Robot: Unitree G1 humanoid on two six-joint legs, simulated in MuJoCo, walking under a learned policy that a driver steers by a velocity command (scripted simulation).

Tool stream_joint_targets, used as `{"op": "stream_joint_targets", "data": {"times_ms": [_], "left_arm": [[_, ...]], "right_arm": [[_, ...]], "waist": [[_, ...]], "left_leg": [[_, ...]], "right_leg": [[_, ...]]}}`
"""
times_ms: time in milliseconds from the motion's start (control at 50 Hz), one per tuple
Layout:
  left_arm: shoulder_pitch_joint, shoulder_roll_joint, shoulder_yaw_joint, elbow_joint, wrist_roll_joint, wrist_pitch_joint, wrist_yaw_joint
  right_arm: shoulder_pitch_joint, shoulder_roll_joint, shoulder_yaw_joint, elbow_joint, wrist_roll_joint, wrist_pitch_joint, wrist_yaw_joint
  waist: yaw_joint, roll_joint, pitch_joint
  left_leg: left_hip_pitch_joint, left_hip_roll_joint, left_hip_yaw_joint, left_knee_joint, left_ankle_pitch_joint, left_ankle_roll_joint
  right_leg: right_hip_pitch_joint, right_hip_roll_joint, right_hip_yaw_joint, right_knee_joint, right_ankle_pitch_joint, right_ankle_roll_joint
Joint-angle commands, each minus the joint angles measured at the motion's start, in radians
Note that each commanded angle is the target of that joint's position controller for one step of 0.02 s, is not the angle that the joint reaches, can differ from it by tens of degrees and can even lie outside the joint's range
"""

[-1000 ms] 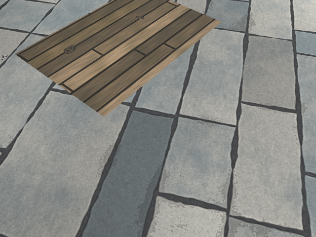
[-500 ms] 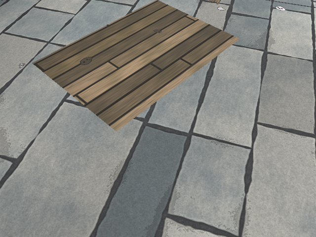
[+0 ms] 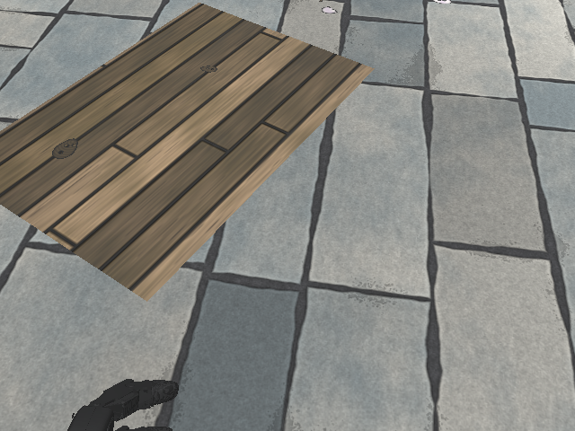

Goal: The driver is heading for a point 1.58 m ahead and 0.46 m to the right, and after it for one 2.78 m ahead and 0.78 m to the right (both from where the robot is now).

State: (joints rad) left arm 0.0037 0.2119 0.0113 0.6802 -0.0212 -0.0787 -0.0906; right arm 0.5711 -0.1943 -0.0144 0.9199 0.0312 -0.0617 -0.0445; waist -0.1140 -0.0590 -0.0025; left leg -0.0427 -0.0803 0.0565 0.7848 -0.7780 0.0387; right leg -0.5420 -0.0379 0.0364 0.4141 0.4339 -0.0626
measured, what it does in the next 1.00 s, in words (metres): goes down, turning right: right foot 0.14 m lower, then left foot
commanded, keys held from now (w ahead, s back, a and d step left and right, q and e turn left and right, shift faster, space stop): w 0.08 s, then w+e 0.88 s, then w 0.04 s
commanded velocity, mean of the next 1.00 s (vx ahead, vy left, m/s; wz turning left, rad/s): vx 0.50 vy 0.00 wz -0.41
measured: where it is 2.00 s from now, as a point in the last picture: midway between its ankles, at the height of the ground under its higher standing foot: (382, 249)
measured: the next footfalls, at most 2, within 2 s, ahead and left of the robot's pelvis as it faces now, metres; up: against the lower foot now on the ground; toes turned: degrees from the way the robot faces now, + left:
right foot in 0.06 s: +0.21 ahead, -0.10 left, -0.14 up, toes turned +0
left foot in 0.48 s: +0.43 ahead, +0.12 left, -0.14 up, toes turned -12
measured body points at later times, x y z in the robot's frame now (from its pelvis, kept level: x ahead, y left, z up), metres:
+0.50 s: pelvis +0.28 +0.02 -0.07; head +0.30 +0.03 +0.38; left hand +0.33 +0.30 -0.21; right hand +0.48 -0.24 -0.13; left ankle +0.39 +0.12 -0.80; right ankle +0.18 -0.10 -0.79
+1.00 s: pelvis +0.49 -0.08 -0.08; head +0.52 -0.10 +0.37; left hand +0.81 +0.02 -0.16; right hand +0.35 -0.33 -0.21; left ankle +0.40 +0.13 -0.79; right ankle +0.55 -0.21 -0.80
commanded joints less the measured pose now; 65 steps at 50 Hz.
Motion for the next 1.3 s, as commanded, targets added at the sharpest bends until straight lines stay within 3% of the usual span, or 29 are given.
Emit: {"op": "stream_joint_targets", "data": {"times_ms": [20,40,60,80,100,120,140,180,220,280,340,380,460,480,500,520,540,620,800,900,940,980,1000,1020,1040,1060,1120,1180,1300], "left_arm": [[-0.009,0.057,0.027,-0.021,-0.002,-0.015,0.000],[0.189,0.094,0.052,0.048,0.009,-0.016,0.014],[0.418,0.137,0.069,0.116,0.021,-0.012,0.024],[0.510,0.179,0.066,0.138,0.035,-0.018,0.028],[0.591,0.221,0.087,0.176,-0.006,0.001,0.034],[0.573,0.278,0.104,0.192,-0.010,0.017,0.053],[0.409,0.207,0.088,0.150,0.003,0.030,0.069],[0.200,0.153,0.060,0.099,0.023,-0.007,0.079],[0.123,0.139,0.056,0.110,0.020,-0.018,0.072],[0.170,0.173,0.072,0.115,0.017,-0.015,0.094],[0.273,0.198,0.089,0.144,-0.010,0.002,0.107],[0.310,0.188,0.093,0.149,-0.025,0.014,0.108],[0.348,0.142,0.082,0.148,-0.005,0.032,0.108],[0.339,0.074,0.060,0.131,0.009,0.027,0.104],[0.414,0.053,0.047,0.084,-0.015,0.008,0.102],[0.385,0.149,0.068,0.095,-0.021,0.003,0.103],[0.310,0.194,0.084,0.084,-0.016,0.009,0.104],[0.267,0.139,0.090,0.074,0.002,0.044,0.102],[0.073,0.080,0.075,-0.005,0.005,0.055,0.068],[-0.046,0.091,0.072,-0.059,0.001,0.056,0.038],[-0.026,0.114,0.083,-0.066,0.002,0.056,0.032],[0.194,0.174,0.122,-0.007,0.002,0.058,0.038],[0.382,0.250,0.157,0.046,-0.002,0.062,0.056],[0.387,0.375,0.169,0.053,-0.011,0.052,0.066],[0.456,0.295,0.140,0.042,0.002,0.044,0.069],[0.410,0.240,0.122,0.056,0.012,0.032,0.066],[0.200,0.141,0.087,0.025,0.020,0.015,0.069],[0.206,0.150,0.088,0.047,0.016,-0.001,0.073],[0.301,0.174,0.086,0.112,0.009,-0.004,0.095]], "right_arm": [[0.019,-0.108,-0.040,-0.017,-0.009,0.020,-0.004],[-0.004,-0.123,-0.045,-0.018,-0.015,0.024,0.010],[-0.026,-0.120,-0.050,-0.021,-0.014,0.008,0.028],[0.137,-0.017,-0.018,-0.010,-0.002,-0.016,0.044],[0.126,-0.125,-0.023,-0.050,0.026,-0.051,0.053],[-0.005,-0.130,-0.016,-0.137,0.063,-0.070,0.057],[-0.168,-0.152,-0.025,-0.172,0.039,-0.067,0.027],[-0.196,-0.168,-0.035,-0.184,-0.011,-0.044,-0.002],[-0.204,-0.114,-0.042,-0.181,-0.040,-0.025,-0.006],[-0.334,-0.079,-0.032,-0.227,-0.058,-0.039,0.000],[-0.432,-0.086,-0.031,-0.245,-0.022,-0.030,0.014],[-0.504,-0.118,-0.039,-0.267,-0.019,-0.028,0.019],[-0.406,-0.176,-0.074,-0.250,-0.022,-0.052,0.032],[-0.245,-0.232,-0.093,-0.224,-0.033,-0.054,0.026],[-0.156,-0.318,-0.116,-0.192,-0.041,-0.042,0.031],[-0.170,-0.248,-0.105,-0.201,-0.034,-0.042,0.033],[-0.218,-0.203,-0.092,-0.210,-0.032,-0.042,0.031],[-0.374,-0.132,-0.073,-0.200,-0.042,-0.041,0.035],[-0.307,-0.198,-0.102,-0.118,-0.031,-0.039,0.016],[-0.255,-0.244,-0.120,-0.078,-0.011,-0.021,0.018],[-0.259,-0.272,-0.128,-0.072,-0.003,-0.011,0.020],[-0.269,-0.284,-0.126,-0.069,0.005,0.001,0.019],[-0.254,-0.255,-0.110,-0.075,-0.015,-0.003,0.017],[-0.181,-0.110,-0.058,-0.138,-0.053,-0.028,0.033],[-0.240,-0.173,-0.066,-0.120,-0.009,-0.071,0.048],[-0.339,-0.225,-0.081,-0.148,0.028,-0.086,0.053],[-0.360,-0.218,-0.087,-0.128,-0.020,-0.078,0.033],[-0.340,-0.174,-0.081,-0.125,-0.025,-0.043,0.036],[-0.535,-0.122,-0.058,-0.179,-0.028,-0.040,0.050]], "waist": [[0.045,0.062,0.085],[0.145,0.030,-0.010],[0.245,0.003,-0.122],[0.213,-0.189,-0.319],[0.271,-0.209,-0.495],[0.253,-0.180,-0.476],[0.225,0.065,-0.285],[0.099,0.150,-0.125],[0.028,0.089,0.042],[0.070,-0.007,0.005],[0.122,-0.018,-0.032],[0.149,-0.003,-0.015],[0.081,0.004,-0.070],[0.014,0.117,-0.176],[0.040,0.413,-0.271],[0.020,0.317,-0.224],[0.014,0.241,-0.127],[0.104,0.194,-0.003],[0.072,0.138,0.028],[0.048,0.133,0.085],[0.078,0.154,0.061],[0.204,0.140,-0.064],[0.280,0.066,-0.167],[0.178,-0.223,-0.254],[0.243,-0.123,-0.383],[0.251,-0.080,-0.241],[0.135,0.005,-0.086],[0.099,0.023,-0.050],[0.157,0.012,0.031]], "left_leg": [[-0.043,0.216,-0.204,0.084,0.792,0.122],[-0.106,0.179,-0.160,0.296,0.917,0.106],[-0.373,0.111,-0.113,0.639,0.707,0.059],[-0.791,-0.001,-0.189,1.079,-0.059,0.006],[-0.904,0.020,-0.295,1.145,-0.038,-0.009],[-1.068,0.082,-0.232,1.079,0.117,-0.025],[-1.064,0.131,-0.120,1.002,0.266,-0.033],[-0.916,0.202,-0.180,0.823,0.467,-0.047],[-0.687,0.241,-0.178,0.495,0.505,-0.080],[-0.419,0.186,-0.110,0.069,0.727,-0.110],[-0.378,0.136,-0.125,-0.114,0.828,-0.120],[-0.391,0.126,-0.139,-0.198,0.800,-0.104],[-0.134,0.137,-0.136,-0.318,0.645,-0.021],[0.105,0.303,-0.287,-0.326,0.597,0.039],[0.325,0.517,-0.699,-0.440,0.348,0.180],[0.296,0.513,-0.794,-0.491,0.149,0.187],[0.210,0.472,-0.664,-0.499,0.198,0.151],[-0.073,0.349,-0.309,-0.593,0.587,0.106],[-0.038,0.345,0.001,-0.639,0.780,0.101],[0.066,0.388,0.067,-0.594,0.805,0.081],[0.090,0.391,0.106,-0.492,1.079,0.066],[0.031,0.344,0.167,-0.182,1.370,0.032],[-0.214,0.308,0.172,0.100,1.157,-0.011],[-0.664,0.120,0.112,0.477,0.255,-0.075],[-0.744,0.097,-0.115,0.595,0.188,-0.057],[-0.827,0.141,-0.113,0.603,0.284,-0.036],[-0.650,0.246,-0.121,0.408,0.485,-0.023],[-0.604,0.248,-0.109,0.306,0.546,-0.045],[-0.592,0.192,-0.068,-0.102,0.907,-0.056]], "right_leg": [[0.067,-0.015,-0.011,-0.105,-0.095,-0.016],[0.314,0.013,-0.073,-0.117,-0.092,-0.034],[0.694,-0.057,-0.031,-0.006,0.036,-0.082],[1.159,-0.288,0.215,0.362,0.355,-0.235],[1.258,-0.358,0.443,0.291,0.131,-0.351],[1.224,-0.404,0.632,0.060,-0.574,-0.407],[0.956,-0.360,0.652,-0.128,-0.845,-0.344],[0.536,-0.356,0.670,-0.187,-0.760,-0.321],[0.152,-0.180,0.378,-0.213,-0.548,-0.242],[0.004,-0.045,0.153,-0.209,-0.337,-0.202],[0.124,-0.087,0.204,-0.193,-0.449,-0.197],[0.192,-0.105,0.267,-0.156,-0.583,-0.175],[0.187,-0.036,0.306,0.062,-0.741,-0.094],[0.047,0.046,0.196,0.352,-0.849,-0.043],[-0.235,0.127,0.079,0.633,-1.024,-0.009],[-0.345,0.060,0.113,0.779,-0.981,0.002],[-0.375,0.032,0.114,0.826,-0.884,0.006],[-0.226,-0.047,0.076,0.732,-0.702,0.036],[-0.175,-0.047,0.018,0.376,-0.390,0.051],[-0.151,-0.039,-0.047,0.250,-0.506,0.003],[-0.052,0.007,-0.106,0.227,-0.622,-0.038],[0.290,0.104,-0.165,0.132,-0.601,-0.095],[0.636,0.043,-0.022,0.128,-0.573,-0.144],[0.945,-0.250,0.559,0.019,-0.748,-0.325],[0.976,-0.321,0.762,-0.130,-0.840,-0.354],[0.895,-0.288,0.596,-0.130,-0.733,-0.297],[0.510,-0.179,0.305,-0.161,-0.453,-0.214],[0.411,-0.161,0.219,-0.224,-0.325,-0.221],[0.384,-0.092,0.072,-0.265,-0.306,-0.152]]}}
